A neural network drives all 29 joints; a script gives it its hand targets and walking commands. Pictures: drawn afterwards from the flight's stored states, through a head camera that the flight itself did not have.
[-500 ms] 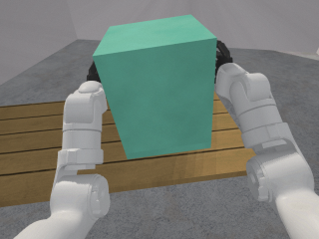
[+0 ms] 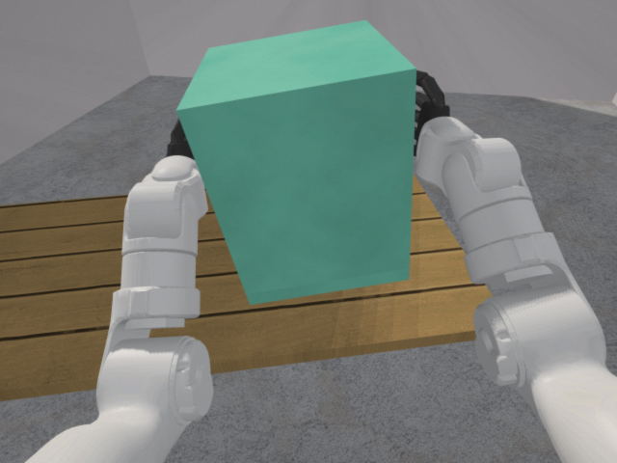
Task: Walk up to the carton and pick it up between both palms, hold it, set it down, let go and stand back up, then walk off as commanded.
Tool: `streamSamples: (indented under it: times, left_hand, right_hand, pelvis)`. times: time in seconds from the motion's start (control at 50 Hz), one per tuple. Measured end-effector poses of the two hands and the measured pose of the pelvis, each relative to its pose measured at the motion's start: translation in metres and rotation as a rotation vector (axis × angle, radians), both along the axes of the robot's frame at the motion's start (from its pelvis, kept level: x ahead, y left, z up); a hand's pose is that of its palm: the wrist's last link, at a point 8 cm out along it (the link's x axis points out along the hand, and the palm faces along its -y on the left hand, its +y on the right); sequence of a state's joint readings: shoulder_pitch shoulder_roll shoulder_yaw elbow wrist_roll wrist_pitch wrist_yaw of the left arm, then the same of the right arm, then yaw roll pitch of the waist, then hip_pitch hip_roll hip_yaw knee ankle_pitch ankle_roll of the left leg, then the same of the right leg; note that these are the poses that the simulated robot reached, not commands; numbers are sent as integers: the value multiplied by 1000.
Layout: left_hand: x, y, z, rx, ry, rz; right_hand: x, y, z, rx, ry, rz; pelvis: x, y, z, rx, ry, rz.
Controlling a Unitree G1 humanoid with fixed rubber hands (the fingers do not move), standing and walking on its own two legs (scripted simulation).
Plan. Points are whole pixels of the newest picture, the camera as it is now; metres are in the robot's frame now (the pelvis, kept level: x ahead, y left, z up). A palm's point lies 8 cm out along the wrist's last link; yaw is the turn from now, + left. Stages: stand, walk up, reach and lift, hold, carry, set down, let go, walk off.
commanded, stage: set down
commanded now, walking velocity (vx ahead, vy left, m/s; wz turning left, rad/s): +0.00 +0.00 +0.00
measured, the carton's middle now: (307, 162) +0.41 +0.00 +0.24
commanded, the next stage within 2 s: none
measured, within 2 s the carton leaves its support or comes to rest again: neither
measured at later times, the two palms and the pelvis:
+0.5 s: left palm (174, 178) +0.45 +0.18 +0.20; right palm (382, 163) +0.45 -0.11 +0.22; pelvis +0.03 +0.01 +0.01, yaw +0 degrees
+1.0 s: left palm (184, 204) +0.45 +0.18 +0.16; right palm (384, 186) +0.43 -0.11 +0.19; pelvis +0.03 +0.01 +0.01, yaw +0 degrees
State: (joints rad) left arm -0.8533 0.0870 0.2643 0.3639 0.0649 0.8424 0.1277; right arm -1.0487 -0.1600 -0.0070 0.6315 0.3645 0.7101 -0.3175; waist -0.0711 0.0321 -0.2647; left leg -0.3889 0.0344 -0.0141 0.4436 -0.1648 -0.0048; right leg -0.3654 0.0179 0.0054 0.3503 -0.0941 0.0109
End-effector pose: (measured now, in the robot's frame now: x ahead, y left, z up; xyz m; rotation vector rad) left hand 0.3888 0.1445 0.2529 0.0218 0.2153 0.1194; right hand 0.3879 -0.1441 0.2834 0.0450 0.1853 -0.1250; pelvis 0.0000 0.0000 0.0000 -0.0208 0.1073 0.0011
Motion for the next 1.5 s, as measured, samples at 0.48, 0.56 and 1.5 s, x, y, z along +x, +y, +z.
streamSamples:
  times: [0.48,0.56,1.5]
  left_hand:
    - [65,38,-49,-119,-31,16]
    - [67,39,-50,-108,-29,2]
    - [86,38,-116,-127,11,-59]
  right_hand:
    - [58,36,-64,-30,-47,-11]
    - [55,37,-74,-28,-47,-25]
    - [60,39,-122,8,-28,-94]
  pelvis:
    - [34,8,6,-10,5,2]
    - [35,13,5,-16,-7,3]
    - [39,16,7,-10,-5,4]
